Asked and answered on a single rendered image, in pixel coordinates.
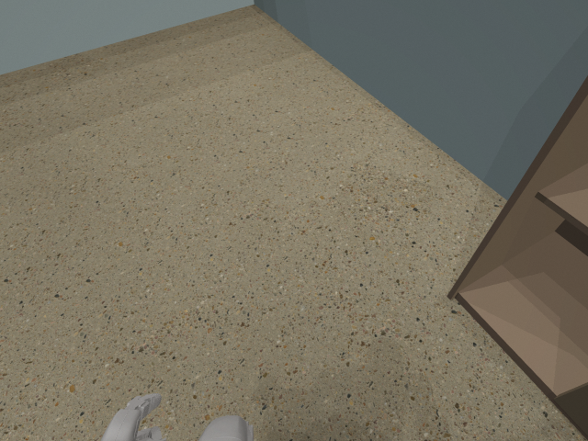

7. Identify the wardrobe door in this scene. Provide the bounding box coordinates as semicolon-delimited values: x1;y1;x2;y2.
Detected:
553;382;588;435

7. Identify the robot left hand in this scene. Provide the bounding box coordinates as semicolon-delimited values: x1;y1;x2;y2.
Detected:
101;393;166;441

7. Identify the left robot thigh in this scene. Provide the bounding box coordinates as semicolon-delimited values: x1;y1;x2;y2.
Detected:
198;415;254;441

